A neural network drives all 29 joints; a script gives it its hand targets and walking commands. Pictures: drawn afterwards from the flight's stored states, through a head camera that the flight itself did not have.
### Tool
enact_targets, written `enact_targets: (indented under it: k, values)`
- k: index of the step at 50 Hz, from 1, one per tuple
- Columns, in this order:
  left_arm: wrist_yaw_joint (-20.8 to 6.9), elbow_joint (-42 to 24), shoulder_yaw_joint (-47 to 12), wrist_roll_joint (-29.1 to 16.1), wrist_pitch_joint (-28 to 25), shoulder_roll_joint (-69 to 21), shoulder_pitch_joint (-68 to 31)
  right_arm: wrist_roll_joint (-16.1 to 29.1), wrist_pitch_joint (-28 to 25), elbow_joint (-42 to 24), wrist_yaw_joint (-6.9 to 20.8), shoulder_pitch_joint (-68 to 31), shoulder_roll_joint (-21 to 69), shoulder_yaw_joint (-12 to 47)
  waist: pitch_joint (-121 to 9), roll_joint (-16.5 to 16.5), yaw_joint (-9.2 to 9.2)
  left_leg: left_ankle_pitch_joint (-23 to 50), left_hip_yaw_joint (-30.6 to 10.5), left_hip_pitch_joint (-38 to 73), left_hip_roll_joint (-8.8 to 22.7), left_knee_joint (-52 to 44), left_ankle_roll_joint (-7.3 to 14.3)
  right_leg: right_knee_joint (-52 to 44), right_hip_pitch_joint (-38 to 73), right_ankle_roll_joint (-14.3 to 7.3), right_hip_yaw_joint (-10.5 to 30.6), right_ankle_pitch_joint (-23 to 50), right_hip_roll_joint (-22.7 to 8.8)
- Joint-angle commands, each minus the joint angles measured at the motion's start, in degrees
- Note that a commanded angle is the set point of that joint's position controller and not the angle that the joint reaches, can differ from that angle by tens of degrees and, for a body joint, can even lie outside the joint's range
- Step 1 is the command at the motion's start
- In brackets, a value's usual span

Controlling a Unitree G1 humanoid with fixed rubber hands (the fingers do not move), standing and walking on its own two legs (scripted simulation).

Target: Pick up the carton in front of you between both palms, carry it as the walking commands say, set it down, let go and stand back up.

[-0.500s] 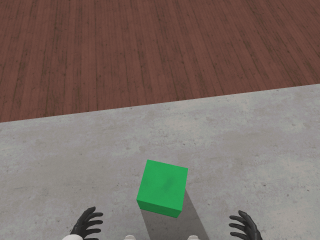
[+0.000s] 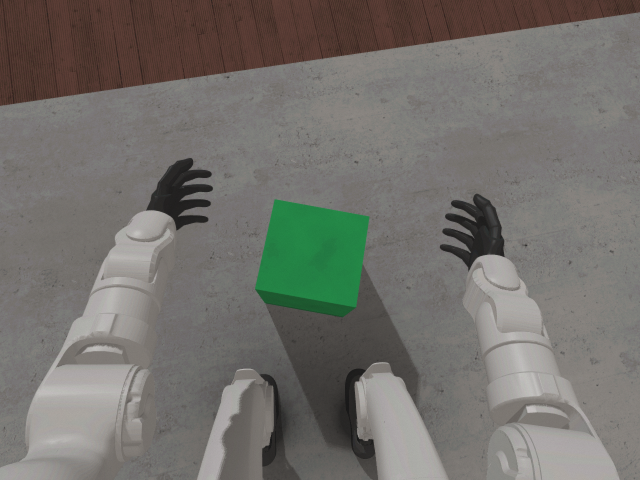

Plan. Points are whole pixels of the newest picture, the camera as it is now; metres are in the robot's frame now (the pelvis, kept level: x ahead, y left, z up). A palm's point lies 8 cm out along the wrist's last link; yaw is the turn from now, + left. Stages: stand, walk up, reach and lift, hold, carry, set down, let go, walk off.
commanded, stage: reach and lift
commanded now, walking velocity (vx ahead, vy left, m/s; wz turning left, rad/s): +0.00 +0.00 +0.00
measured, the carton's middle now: (312, 264) +0.48 -0.02 -0.54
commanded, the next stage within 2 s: none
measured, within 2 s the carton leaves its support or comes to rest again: leaves its support in 1.94 s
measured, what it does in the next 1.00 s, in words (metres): lowers itself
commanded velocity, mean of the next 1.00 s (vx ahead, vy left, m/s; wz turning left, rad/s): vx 0.00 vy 0.00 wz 0.00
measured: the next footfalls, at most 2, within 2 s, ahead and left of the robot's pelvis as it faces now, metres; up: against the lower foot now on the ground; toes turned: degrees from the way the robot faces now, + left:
none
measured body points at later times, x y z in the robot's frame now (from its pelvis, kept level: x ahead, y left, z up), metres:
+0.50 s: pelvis +0.02 +0.00 -0.06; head +0.33 +0.02 +0.27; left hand +0.55 +0.16 -0.20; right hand +0.47 -0.22 -0.19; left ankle +0.08 +0.11 -0.62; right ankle +0.08 -0.13 -0.62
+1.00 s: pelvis -0.04 +0.00 -0.26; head +0.32 +0.01 +0.01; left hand +0.53 +0.16 -0.43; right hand +0.46 -0.21 -0.43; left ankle +0.08 +0.11 -0.63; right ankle +0.08 -0.13 -0.62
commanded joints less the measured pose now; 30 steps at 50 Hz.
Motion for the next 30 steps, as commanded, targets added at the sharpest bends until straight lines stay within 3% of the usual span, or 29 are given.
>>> enact_targets:
  k: [1, 8, 12, 17, 24, 30]
  values:
    - [0.0, -2.2, 1.3, 0.0, -2.3, 7.9, -21.1, 0.1, -2.4, -4.4, -0.9, -15.6, -5.3, -2.2, -42.9, 4.4, -1.25, 1.7, 0.4, 23.5, -3.0, -7.4, -1.3, -6.3, 13.6, 2.2, -4.0, 3.2, 3.8]
    - [-0.5, 3.0, 2.4, 1.5, -5.1, 10.1, -31.8, -0.8, -5.1, -3.0, -0.9, -23.6, -5.2, -5.4, -52.3, 6.2, -2.15, 8.3, -0.1, 23.7, -3.4, -5.5, -1.2, -4.6, 10.3, 2.8, -4.7, 8.9, 4.2]
    - [-0.6, 2.6, 3.8, 3.4, -6.3, 9.2, -31.4, -2.4, -6.7, -3.9, 0.1, -21.8, -4.4, -7.0, -58.3, 7.1, -2.27, 18.2, -0.1, 26.5, -3.6, -4.2, -1.1, -4.2, 9.5, 2.8, -4.7, 16.2, 4.7]
    - [-0.6, 2.7, 5.6, 5.4, -8.5, 6.2, -28.8, -4.4, -9.6, -2.4, 1.8, -20.1, -2.6, -9.0, -55.2, 6.8, -1.72, 25.1, -1.1, 19.8, -3.1, -0.7, -1.2, -1.0, 1.5, 2.9, -3.9, 20.6, 4.8]
    - [1.0, 4.7, 5.5, 5.3, -10.5, 4.3, -24.5, -4.7, -12.0, 2.4, 2.4, -18.8, -2.3, -9.4, -52.9, 5.5, -0.56, 25.0, -1.7, 5.1, -2.9, 9.9, -1.4, 9.7, -11.0, 3.4, -3.0, 19.8, 4.7]
    - [3.3, 1.0, 1.1, 0.1, -11.8, 7.2, -28.2, -0.3, -13.2, 2.4, 1.0, -21.4, -5.7, -6.0, -60.4, 6.4, -0.45, 24.5, -1.2, 0.4, -2.8, 21.8, -1.7, 21.2, -16.7, 3.8, -3.0, 19.8, 4.8]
